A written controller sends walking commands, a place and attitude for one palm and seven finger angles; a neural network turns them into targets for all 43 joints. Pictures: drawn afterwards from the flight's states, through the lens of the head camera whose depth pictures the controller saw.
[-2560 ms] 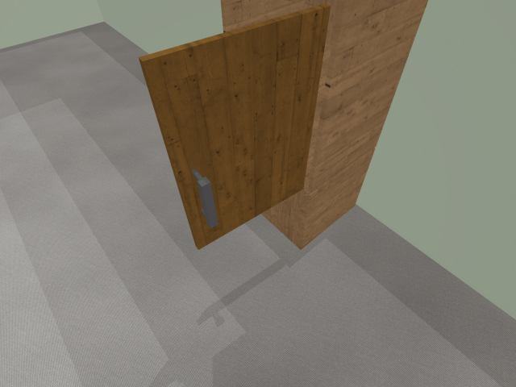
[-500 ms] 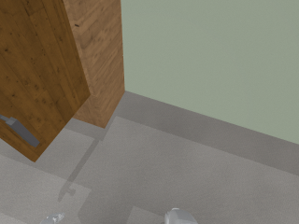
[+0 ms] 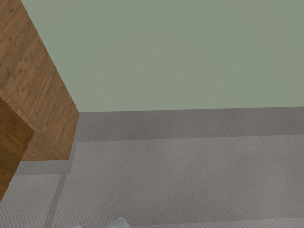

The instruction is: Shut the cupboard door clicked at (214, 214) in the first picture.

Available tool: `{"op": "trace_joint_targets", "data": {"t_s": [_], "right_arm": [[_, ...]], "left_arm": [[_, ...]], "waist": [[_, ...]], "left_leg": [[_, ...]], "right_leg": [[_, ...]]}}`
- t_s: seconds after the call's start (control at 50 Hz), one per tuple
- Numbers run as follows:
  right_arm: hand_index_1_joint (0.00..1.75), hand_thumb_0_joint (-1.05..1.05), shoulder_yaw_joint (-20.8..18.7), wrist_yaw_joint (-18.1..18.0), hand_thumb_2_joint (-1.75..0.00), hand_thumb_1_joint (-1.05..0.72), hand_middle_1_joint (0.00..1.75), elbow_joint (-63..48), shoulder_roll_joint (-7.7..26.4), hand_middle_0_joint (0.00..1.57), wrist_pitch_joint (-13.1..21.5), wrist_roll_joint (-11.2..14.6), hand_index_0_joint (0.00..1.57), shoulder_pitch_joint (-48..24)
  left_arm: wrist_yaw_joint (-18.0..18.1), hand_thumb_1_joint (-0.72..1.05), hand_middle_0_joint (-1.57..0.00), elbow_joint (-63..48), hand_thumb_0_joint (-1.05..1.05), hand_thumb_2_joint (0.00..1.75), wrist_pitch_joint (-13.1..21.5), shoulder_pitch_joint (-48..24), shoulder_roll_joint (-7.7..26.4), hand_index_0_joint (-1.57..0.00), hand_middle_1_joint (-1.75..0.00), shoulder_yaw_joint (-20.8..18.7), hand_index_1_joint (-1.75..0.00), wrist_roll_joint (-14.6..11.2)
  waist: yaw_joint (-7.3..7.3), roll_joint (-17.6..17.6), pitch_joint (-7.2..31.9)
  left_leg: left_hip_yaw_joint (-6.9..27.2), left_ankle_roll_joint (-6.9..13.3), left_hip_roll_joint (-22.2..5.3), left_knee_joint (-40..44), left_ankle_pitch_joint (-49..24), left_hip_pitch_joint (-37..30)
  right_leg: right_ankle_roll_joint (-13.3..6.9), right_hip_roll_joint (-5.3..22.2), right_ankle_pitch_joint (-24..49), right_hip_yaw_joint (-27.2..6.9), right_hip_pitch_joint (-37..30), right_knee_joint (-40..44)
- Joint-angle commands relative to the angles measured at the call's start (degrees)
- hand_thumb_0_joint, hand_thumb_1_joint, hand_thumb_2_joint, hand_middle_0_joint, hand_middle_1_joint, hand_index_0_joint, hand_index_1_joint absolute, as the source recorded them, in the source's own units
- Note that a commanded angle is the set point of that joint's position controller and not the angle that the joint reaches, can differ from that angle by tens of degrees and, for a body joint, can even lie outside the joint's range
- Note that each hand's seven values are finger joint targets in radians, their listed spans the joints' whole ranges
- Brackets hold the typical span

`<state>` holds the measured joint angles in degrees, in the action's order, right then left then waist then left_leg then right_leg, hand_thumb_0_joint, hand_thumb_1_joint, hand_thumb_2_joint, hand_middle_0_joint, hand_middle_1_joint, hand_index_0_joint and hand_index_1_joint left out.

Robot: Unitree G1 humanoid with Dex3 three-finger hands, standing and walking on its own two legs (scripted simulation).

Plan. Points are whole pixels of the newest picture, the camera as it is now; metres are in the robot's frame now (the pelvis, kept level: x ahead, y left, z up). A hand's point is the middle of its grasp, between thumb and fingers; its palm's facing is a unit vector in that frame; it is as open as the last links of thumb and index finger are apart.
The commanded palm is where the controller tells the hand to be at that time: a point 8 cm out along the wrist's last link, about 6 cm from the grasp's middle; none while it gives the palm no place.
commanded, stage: walk to a spot facing it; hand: left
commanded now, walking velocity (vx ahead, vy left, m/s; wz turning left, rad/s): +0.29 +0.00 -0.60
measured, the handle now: out of the picture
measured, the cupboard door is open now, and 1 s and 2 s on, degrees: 85 85 85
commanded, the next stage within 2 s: turn to face it in 0.86 s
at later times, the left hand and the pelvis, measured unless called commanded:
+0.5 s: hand (133, 158) +0.36 +0.09 -0.18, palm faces -0.38 -0.90 -0.22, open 7.4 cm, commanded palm none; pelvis +0.16 -0.05 -0.03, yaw -19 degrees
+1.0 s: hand (149, 141) +0.43 +0.04 -0.18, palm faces -0.39 -0.90 -0.21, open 7.3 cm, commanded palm none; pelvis +0.37 -0.14 -0.01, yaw -30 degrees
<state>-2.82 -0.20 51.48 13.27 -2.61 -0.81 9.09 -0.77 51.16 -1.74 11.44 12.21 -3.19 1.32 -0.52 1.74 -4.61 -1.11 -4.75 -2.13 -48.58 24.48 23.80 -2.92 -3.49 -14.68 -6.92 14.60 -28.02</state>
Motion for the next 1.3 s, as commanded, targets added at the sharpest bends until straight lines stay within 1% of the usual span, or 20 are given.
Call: {"op": "trace_joint_targets", "data": {"t_s": [0.0,0.04,0.06,0.08,0.12,0.2,0.36,0.4,0.44,0.46,0.48,0.54,0.62,0.88,0.96,0.98,1.0,1.02,1.1,1.28], "right_arm": [[0.3,0.0,-1.7,-0.4,-0.9,-0.9,0.3,-4.8,5.0,0.2,3.5,-0.1,0.2,1.6],[0.3,0.0,-2.0,-1.3,-0.9,-0.9,0.3,-1.8,7.5,0.2,4.6,-0.3,0.2,10.4],[0.3,0.0,-3.3,-1.7,-0.9,-0.9,0.3,-0.9,13.6,0.2,5.0,-1.4,0.2,15.5],[0.3,0.0,-3.6,-2.1,-0.9,-0.9,0.3,-0.7,15.8,0.2,5.1,-1.4,0.2,18.3],[0.3,0.0,-2.4,-1.7,-0.9,-0.9,0.3,-3.5,12.2,0.2,5.4,-1.8,0.2,11.8],[0.3,0.0,-0.6,-1.9,-0.9,-0.9,0.3,-1.4,6.5,0.2,6.6,-1.1,0.2,11.9],[0.3,0.0,-0.7,-1.7,-0.9,-0.9,0.3,2.9,7.7,0.2,6.4,-1.2,0.2,19.3],[0.3,0.0,-1.1,-1.7,-0.9,-0.9,0.3,2.7,9.6,0.2,6.3,-1.0,0.2,17.0],[0.3,0.0,-1.0,-1.0,-0.9,-0.9,0.3,0.8,9.6,0.2,6.5,0.1,0.2,11.7],[0.3,0.0,-0.2,-0.5,-0.9,-0.9,0.3,-1.2,5.5,0.2,6.6,1.4,0.2,11.8],[0.3,0.0,-0.2,-0.8,-0.9,-0.9,0.3,-3.3,5.5,0.2,6.5,1.5,0.2,7.9],[0.3,0.0,-0.7,-0.6,-0.9,-0.9,0.3,-1.2,4.9,0.2,5.4,0.1,0.2,5.8],[0.3,0.0,-0.7,0.0,-0.9,-0.9,0.3,1.6,2.1,0.2,3.2,-0.8,0.2,11.1],[0.3,0.0,-0.5,0.7,-0.9,-0.9,0.3,-4.8,1.6,0.2,5.6,-0.3,0.2,-8.8],[0.3,0.0,-0.8,-0.6,-0.9,-0.9,0.3,0.1,3.5,0.2,6.2,-0.6,0.2,4.4],[0.3,0.0,-1.2,-0.8,-0.9,-0.9,0.3,2.5,6.6,0.2,6.5,-1.1,0.2,12.3],[0.3,0.0,-1.8,-1.1,-0.9,-0.9,0.3,4.1,11.4,0.2,6.8,-1.9,0.2,18.2],[0.3,0.0,-1.3,-1.3,-0.9,-0.9,0.3,4.0,10.9,0.2,5.5,-0.9,0.2,18.4],[0.3,0.0,1.1,-2.0,-0.9,-0.9,0.3,3.1,3.9,0.2,5.6,-0.6,0.2,7.3],[0.3,0.0,-1.5,-1.0,-0.9,-0.9,0.3,1.6,7.4,0.2,2.3,-0.2,0.2,2.4]], "left_arm": [[0.2,0.9,-0.2,-3.7,0.0,0.9,1.7,0.2,12.9,-0.2,-0.3,-3.9,-0.3,0.1],[-0.1,0.9,-0.2,-4.7,0.0,0.9,1.7,-2.4,9.1,-0.2,-0.3,-3.1,-0.3,-0.2],[-0.7,0.9,-0.2,-6.2,0.0,0.9,1.8,-2.8,4.9,-0.2,-0.3,-2.2,-0.3,-0.9],[-1.1,0.9,-0.2,-8.4,0.0,0.9,2.0,-7.8,6.3,-0.2,-0.3,-2.4,-0.3,-0.2],[-2.4,0.9,-0.2,-7.8,0.0,0.9,2.4,-6.3,7.3,-0.2,-0.3,-3.3,-0.3,0.7],[-3.3,0.9,-0.2,-4.9,0.0,0.9,1.6,-4.8,3.4,-0.2,-0.3,-2.1,-0.3,0.8],[-3.6,0.9,-0.2,-5.5,0.0,0.9,2.0,-12.4,2.5,-0.2,-0.3,-0.4,-0.3,0.2],[-3.2,0.9,-0.2,-3.5,0.0,0.9,2.1,-6.1,4.0,-0.2,-0.3,-1.0,-0.3,0.1],[-2.3,0.9,-0.2,1.7,0.0,0.9,3.0,11.7,9.4,-0.2,-0.3,-2.9,-0.3,0.5],[-1.3,0.9,-0.2,3.1,0.0,0.9,3.5,19.0,16.9,-0.2,-0.3,-4.8,-0.3,0.5],[-0.5,0.9,-0.2,3.3,0.0,0.9,3.4,19.0,19.8,-0.2,-0.3,-5.1,-0.3,-1.0],[0.6,0.9,-0.2,-0.6,0.0,0.9,3.5,4.0,12.3,-0.2,-0.3,-2.9,-0.3,-1.0],[0.6,0.9,-0.2,-0.9,0.0,0.9,5.0,-0.3,9.3,-0.2,-0.3,-2.1,-0.3,0.1],[1.2,0.9,-0.2,4.5,0.0,0.9,6.3,11.7,7.3,-0.2,-0.3,-1.9,-0.3,-0.2],[1.7,0.9,-0.2,4.5,0.0,0.9,6.2,9.0,7.7,-0.2,-0.3,-1.9,-0.3,-0.6],[1.8,0.9,-0.2,4.7,0.0,0.9,6.2,10.1,6.9,-0.2,-0.3,-1.6,-0.3,-1.2],[1.8,0.9,-0.2,5.3,0.0,0.9,6.4,14.7,3.2,-0.2,-0.3,-0.5,-0.3,-2.0],[2.2,0.9,-0.2,5.0,0.0,0.9,6.7,13.9,2.9,-0.2,-0.3,0.4,-0.3,-1.9],[1.7,0.9,-0.2,4.4,0.0,0.9,3.6,7.5,1.7,-0.2,-0.3,0.1,-0.3,-0.4],[1.9,0.9,-0.2,2.8,0.0,0.9,2.1,7.2,4.0,-0.2,-0.3,-1.4,-0.3,-0.4]], "waist": [[0.05,7.3,3.7],[4.75,-1.4,5.5],[7.1,-19.9,6.3],[8.22,-18.3,3.1],[3.89,-7.2,0.5],[1.83,-10.9,0.5],[3.98,-13.0,1.3],[0.15,-12.1,4.2],[-9.1,-7.0,11.7],[-11.63,10.3,18.8],[-10.47,13.1,18.8],[-2.52,1.0,4.5],[2.76,2.7,2.6],[-2.8,4.1,2.6],[4.2,2.8,7.9],[6.68,-1.2,13.8],[6.9,-13.6,22.1],[5.98,-13.6,21.1],[0.42,-11.7,2.1],[-2.67,-5.6,6.7]], "left_leg": [[-1.2,1.5,2.2,13.7,-2.3,-8.3],[2.8,3.3,-2.6,27.9,-1.4,-27.6],[23.6,8.0,-18.6,36.3,13.8,-33.5],[33.8,13.0,-28.7,41.6,17.4,-26.9],[27.5,14.3,-24.7,41.5,13.0,-18.3],[2.2,8.7,-14.2,35.3,-22.0,-22.9],[-10.1,8.8,-15.9,28.1,-49.6,-27.2],[-11.5,8.3,-16.9,21.0,-59.0,-25.0],[-14.6,4.6,-13.3,-0.7,-52.5,-10.5],[-14.4,1.7,-3.7,-22.2,-6.4,8.0],[-5.3,2.0,-1.2,-34.4,11.2,16.4],[1.6,2.1,-8.0,-28.7,-2.6,12.1],[0.1,1.1,-6.8,-16.3,-8.1,5.0],[-1.5,1.6,-2.4,6.9,-11.7,13.6],[-5.0,4.3,2.0,21.4,-20.2,-10.6],[1.0,7.3,-4.0,20.0,-33.8,-25.9],[20.0,16.0,-20.5,17.5,-53.2,-39.8],[25.4,20.9,-25.7,22.2,-63.9,-36.6],[14.8,16.8,-16.0,30.2,-49.1,-8.5],[13.3,10.5,-6.3,25.1,-15.2,4.2]], "right_leg": [[-7.8,12.3,-13.8,-19.1,3.7,10.7],[-3.1,5.6,-18.1,-13.4,18.3,1.5],[0.7,-3.3,-21.5,-1.9,29.0,-16.4],[2.0,0.6,-20.6,2.5,31.6,-28.7],[2.6,5.1,-12.5,3.2,28.5,-37.5],[4.2,6.4,-1.3,7.9,28.9,-37.3],[1.3,3.6,-1.0,16.6,17.3,-12.5],[-0.9,1.4,-1.7,17.6,6.7,-10.6],[-4.3,2.5,3.4,14.2,-20.4,-4.8],[-11.5,20.3,5.1,-13.6,-35.5,0.7],[-15.1,27.5,10.4,-29.5,-33.6,9.1],[-11.2,22.0,0.2,-15.7,-6.7,13.9],[-8.3,15.1,2.1,-4.9,4.4,16.7],[-8.6,15.4,38.1,-7.1,-18.9,8.6],[-3.9,11.3,49.0,-1.8,-12.9,-5.3],[-1.1,7.7,36.4,1.2,-4.1,-15.4],[1.4,0.9,4.7,6.9,9.4,-34.1],[1.0,0.7,-19.3,4.3,11.5,-43.4],[3.9,7.2,-13.9,5.0,10.0,-34.8],[4.9,4.9,1.9,9.4,-11.2,-1.1]]}}
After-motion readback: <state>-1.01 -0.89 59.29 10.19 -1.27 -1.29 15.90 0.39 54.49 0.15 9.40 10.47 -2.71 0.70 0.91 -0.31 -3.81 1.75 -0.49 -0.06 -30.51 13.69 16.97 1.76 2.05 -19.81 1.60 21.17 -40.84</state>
